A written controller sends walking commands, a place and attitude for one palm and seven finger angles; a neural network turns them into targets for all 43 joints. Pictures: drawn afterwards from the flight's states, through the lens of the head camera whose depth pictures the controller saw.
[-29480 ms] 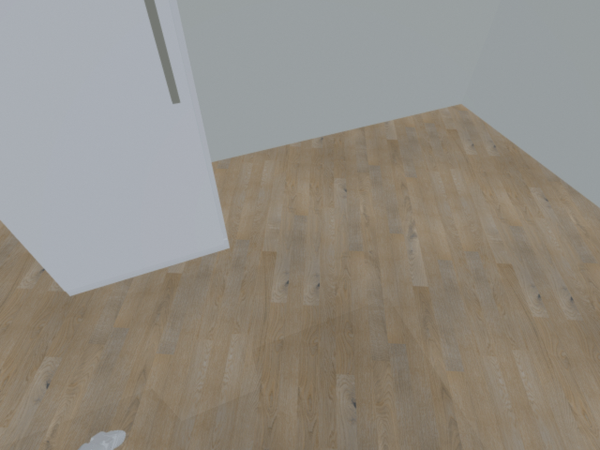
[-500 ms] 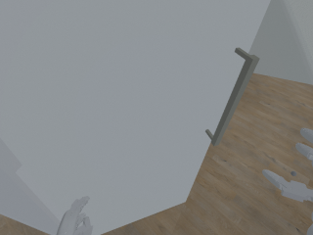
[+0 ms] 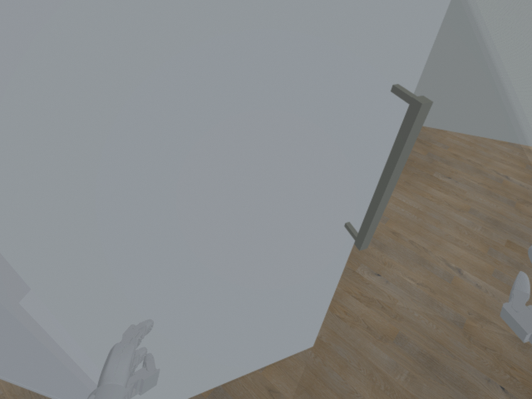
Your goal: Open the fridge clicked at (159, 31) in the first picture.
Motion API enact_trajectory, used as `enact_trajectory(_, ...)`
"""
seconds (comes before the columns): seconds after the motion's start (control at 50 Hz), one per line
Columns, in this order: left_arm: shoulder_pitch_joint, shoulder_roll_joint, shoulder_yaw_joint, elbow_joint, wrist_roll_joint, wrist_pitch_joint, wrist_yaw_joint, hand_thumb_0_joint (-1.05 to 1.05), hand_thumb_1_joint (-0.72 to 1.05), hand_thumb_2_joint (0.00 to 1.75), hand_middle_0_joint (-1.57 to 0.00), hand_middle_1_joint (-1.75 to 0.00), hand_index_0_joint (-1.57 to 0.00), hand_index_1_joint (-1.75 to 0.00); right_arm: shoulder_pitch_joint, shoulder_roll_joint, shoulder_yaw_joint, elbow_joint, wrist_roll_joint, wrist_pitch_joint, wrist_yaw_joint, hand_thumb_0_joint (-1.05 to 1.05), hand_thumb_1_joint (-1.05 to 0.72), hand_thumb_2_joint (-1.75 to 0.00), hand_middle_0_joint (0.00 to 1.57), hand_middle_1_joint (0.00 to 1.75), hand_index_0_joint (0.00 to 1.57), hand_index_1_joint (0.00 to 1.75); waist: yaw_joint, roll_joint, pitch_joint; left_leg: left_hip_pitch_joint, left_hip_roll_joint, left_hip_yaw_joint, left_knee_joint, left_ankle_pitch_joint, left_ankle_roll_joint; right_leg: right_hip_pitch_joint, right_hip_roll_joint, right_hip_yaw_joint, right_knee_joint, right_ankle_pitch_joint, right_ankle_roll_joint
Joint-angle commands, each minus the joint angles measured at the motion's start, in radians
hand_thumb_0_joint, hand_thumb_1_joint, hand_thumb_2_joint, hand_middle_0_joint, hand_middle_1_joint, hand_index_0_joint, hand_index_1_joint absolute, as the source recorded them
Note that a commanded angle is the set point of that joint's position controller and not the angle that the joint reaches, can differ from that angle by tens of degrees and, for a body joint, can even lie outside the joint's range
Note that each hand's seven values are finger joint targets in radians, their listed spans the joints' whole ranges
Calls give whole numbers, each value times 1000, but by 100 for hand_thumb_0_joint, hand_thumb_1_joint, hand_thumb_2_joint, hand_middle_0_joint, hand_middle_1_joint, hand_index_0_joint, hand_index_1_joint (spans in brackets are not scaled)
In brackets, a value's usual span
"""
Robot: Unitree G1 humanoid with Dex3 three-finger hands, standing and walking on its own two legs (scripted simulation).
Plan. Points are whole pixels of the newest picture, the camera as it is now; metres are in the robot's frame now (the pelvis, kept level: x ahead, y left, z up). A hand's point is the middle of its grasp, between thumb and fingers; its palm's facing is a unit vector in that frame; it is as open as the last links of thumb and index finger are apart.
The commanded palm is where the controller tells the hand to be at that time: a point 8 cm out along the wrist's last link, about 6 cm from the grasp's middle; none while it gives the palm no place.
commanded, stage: draw the hand back to the body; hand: right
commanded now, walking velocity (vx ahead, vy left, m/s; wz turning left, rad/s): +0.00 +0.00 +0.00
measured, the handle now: (377, 179) +0.42 -0.20 +0.14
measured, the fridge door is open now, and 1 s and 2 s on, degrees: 52 52 52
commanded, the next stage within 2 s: step back with the hand held close in 0.18 s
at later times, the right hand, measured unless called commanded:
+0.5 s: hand (493, 302) +0.19 -0.26 +0.15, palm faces +0.39 +0.80 -0.45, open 7.4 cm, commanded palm +0.13 -0.30 +0.17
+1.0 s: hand out of the picture +0.14 -0.30 +0.14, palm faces +0.44 +0.77 -0.46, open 7.4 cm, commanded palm +0.07 -0.33 +0.17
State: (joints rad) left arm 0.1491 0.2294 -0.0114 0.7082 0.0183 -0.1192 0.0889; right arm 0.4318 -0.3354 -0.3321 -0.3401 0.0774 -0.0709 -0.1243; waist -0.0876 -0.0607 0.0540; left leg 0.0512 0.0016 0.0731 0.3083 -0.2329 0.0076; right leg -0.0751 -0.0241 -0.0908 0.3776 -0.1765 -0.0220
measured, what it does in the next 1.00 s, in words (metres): shifts its weight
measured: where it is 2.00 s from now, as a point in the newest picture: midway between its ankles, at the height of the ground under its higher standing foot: outside the picture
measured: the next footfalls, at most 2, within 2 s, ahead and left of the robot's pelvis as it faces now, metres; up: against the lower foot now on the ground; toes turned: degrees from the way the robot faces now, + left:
left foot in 1.84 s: -0.24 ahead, +0.06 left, +0.00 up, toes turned +4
right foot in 2.00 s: -0.11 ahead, -0.16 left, +0.00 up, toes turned +3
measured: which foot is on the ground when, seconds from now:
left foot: down 0.00-1.00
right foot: down 0.00-1.00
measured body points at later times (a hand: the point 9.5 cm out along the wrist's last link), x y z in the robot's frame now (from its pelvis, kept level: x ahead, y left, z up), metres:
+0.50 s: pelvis -0.01 -0.01 +0.00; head -0.01 +0.02 +0.44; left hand +0.17 +0.23 -0.09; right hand +0.16 -0.30 +0.18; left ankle -0.03 +0.11 -0.75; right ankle +0.03 -0.10 -0.75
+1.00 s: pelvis -0.07 -0.03 -0.02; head -0.05 -0.04 +0.43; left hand +0.10 +0.21 -0.10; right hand +0.11 -0.34 +0.17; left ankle -0.03 +0.11 -0.75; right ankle +0.03 -0.10 -0.75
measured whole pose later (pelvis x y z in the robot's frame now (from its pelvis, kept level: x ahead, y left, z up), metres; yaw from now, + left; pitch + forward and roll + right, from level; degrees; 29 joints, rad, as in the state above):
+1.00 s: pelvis -0.07 -0.03 -0.02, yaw +0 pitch -1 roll +3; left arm 0.20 0.23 -0.01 0.61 0.00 -0.07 0.11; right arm 0.50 -0.40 -0.38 -0.46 0.03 -0.19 -0.17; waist -0.03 -0.05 0.05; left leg -0.30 0.01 0.05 0.53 -0.22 -0.02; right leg -0.41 -0.02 -0.09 0.56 -0.15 -0.08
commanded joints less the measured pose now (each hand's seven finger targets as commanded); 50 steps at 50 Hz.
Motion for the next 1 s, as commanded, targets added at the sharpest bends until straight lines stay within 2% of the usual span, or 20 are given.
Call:
enact_trajectory(0.0, -137, 113, 37, -157, 2, -60, 9, 0, 90, 90, -20, -30, -20, -30, -119, -207, -118, -226, 2, -75, -18, 0, -90, -90, 20, 30, 20, 30, 13, 5, -67, -131, -15, -54, -77, 114, 12, 84, 3, 47, -49, 135, 3)
enact_trajectory(0.06, -135, 107, 35, -158, 3, -61, 8, 0, 90, 90, -20, -30, -20, -30, -103, -198, -117, -217, 3, -77, -15, 0, -90, -90, 20, 30, 20, 30, 13, 17, -56, -136, -15, -52, -78, 111, 9, 79, 3, 45, -50, 130, 3)
enact_trajectory(0.1, -136, 110, 37, -153, 4, -62, 9, 0, 90, 90, -20, -30, -20, -30, -100, -210, -129, -219, 2, -78, -16, 0, -90, -90, 20, 30, 20, 30, 11, -11, -59, -130, -12, -57, -78, 118, 13, 76, 5, 45, -46, 133, 3)
enact_trajectory(0.18, -137, 106, 36, -154, 2, -63, 9, 0, 90, 90, -20, -30, -20, -30, -94, -197, -120, -204, 5, -79, -12, 0, -90, -90, 20, 30, 20, 30, 14, 10, -41, -148, -14, -55, -85, 95, 7, 76, 2, 42, -50, 114, 2)
enact_trajectory(0.26, -135, 107, 39, -152, 2, -69, 9, 0, 90, 90, -20, -30, -20, -30, -88, -200, -123, -217, 4, -88, -13, 0, -90, -90, 20, 30, 20, 30, 13, 5, -57, -142, -15, -54, -78, 116, 7, 83, 3, 40, -45, 133, 1)
enact_trajectory(0.28, -139, 107, 35, -156, 2, -75, 7, 0, 90, 90, -20, -30, -20, -30, -150, -171, -74, -255, -2, -93, -10, 0, -90, -90, 20, 30, 20, 30, 20, -9, -71, -140, -14, -54, -75, 108, 6, 88, 7, 43, -47, 125, 1)
enact_trajectory(0.3, -146, 114, 11, -203, -22, -52, -3, 0, 90, 90, -20, -30, -20, -30, -331, -360, -235, -318, -5, -134, -23, 0, -90, -90, 20, 30, 20, 30, 52, -66, 27, -234, 31, -115, -100, 132, 8, -13, -13, 63, -14, 38, -3)
enact_trajectory(0.32, -148, 103, 14, -171, -10, -36, 3, 0, 90, 90, -20, -30, -20, -30, -145, -224, -132, -208, -12, -128, -8, 0, -90, -90, 20, 30, 20, 30, 57, 32, 50, -297, 61, -124, -90, 173, 10, -54, -26, 83, 21, 45, -12)
enact_trajectory(0.34, -121, 114, 23, -194, -13, -23, -5, 0, 90, 90, -20, -30, -20, -30, -59, -198, -113, -184, -18, -117, -2, 0, -90, -90, 20, 30, 20, 30, 54, 70, -4, -308, 82, -139, -77, 178, 9, -43, -28, 75, 55, 50, -11)
enact_trajectory(0.38, -101, 111, 28, -225, -17, -5, -5, 0, 90, 90, -20, -30, -20, -30, -10, -204, -114, -234, -18, -120, -3, 0, -90, -90, 20, 30, 20, 30, 53, 41, -93, -294, 99, -135, -37, 175, 13, -37, -31, 65, 79, 80, -11)
enact_trajectory(0.42, -88, 116, 39, -242, -19, 9, 4, 0, 90, 90, -20, -30, -20, -30, 34, -229, -145, -260, -18, -121, -12, 0, -90, -90, 20, 30, 20, 30, 50, 17, -175, -267, 96, -117, 27, 262, 8, -21, -46, 62, 93, 194, -11)
enact_trajectory(0.46, -84, 116, 42, -264, -21, 23, 8, 0, 90, 90, -20, -30, -20, -30, 63, -241, -160, -286, -17, -120, -17, 0, -90, -90, 20, 30, 20, 30, 46, -1, -215, -264, 79, -102, 74, 287, 0, -17, -62, 67, 94, 282, -13)
enact_trajectory(0.48, -83, 115, 43, -270, -20, 28, 12, 0, 90, 90, -20, -30, -20, -30, 73, -252, -174, -288, -15, -121, -21, 0, -90, -90, 20, 30, 20, 30, 45, 12, -218, -269, 72, -96, 89, 292, -4, -22, -69, 70, 94, 312, -14)
enact_trajectory(0.54, -80, 120, 46, -287, -23, 41, 18, 0, 90, 90, -20, -30, -20, -30, 85, -261, -184, -300, -14, -114, -28, 0, -90, -90, 20, 30, 20, 30, 41, -16, -229, -265, 50, -84, 140, 274, -9, -40, -91, 86, 85, 382, -18)
enact_trajectory(0.62, -78, 126, 46, -288, -22, 42, 25, 0, 90, 90, -20, -30, -20, -30, 69, -262, -186, -280, -14, -116, -37, 0, -90, -90, 20, 30, 20, 30, 43, 2, -170, -291, 38, -98, 140, 132, -8, -133, -106, 114, 39, 196, -27)
enact_trajectory(0.66, -75, 130, 45, -289, -23, 38, 24, 0, 90, 90, -20, -30, -20, -30, 50, -249, -172, -286, -17, -126, -40, 0, -90, -90, 20, 30, 20, 30, 48, 9, -145, -300, 37, -110, 129, 52, -4, -190, -104, 129, 14, 33, -32)
enact_trajectory(0.78, -65, 128, 45, -278, -21, 17, 27, 0, 90, 90, -20, -30, -20, -30, 28, -248, -170, -306, -32, -161, -59, 0, -90, -90, 20, 30, 20, 30, 61, 36, -105, -344, 65, -156, 71, -139, 13, -281, -87, 148, 5, -267, -38)
enact_trajectory(0.8, -65, 132, 50, -274, -19, 13, 29, 0, 90, 90, -20, -30, -20, -30, 25, -266, -190, -310, -34, -165, -64, 0, -90, -90, 20, 30, 20, 30, 59, 35, -115, -330, 64, -155, 73, -133, 15, -289, -88, 157, 1, -267, -41)
enact_trajectory(0.88, -61, 128, 47, -269, -17, 4, 32, 0, 90, 90, -20, -30, -20, -30, 25, -247, -181, -317, -40, -184, -70, 0, -90, -90, 20, 30, 20, 30, 62, -5, -118, -292, 44, -135, 121, -122, 9, -349, -106, 182, -30, -315, -45)
enact_trajectory(0.98, -71, 135, 55, -273, -13, -17, 33, 0, 90, 90, -20, -30, -20, -30, 38, -251, -211, -343, -55, -206, -71, 0, -90, -90, 20, 30, 20, 30, 52, -112, -152, -120, -21, -92, 281, -51, -5, -511, -152, 251, -133, -472, -70)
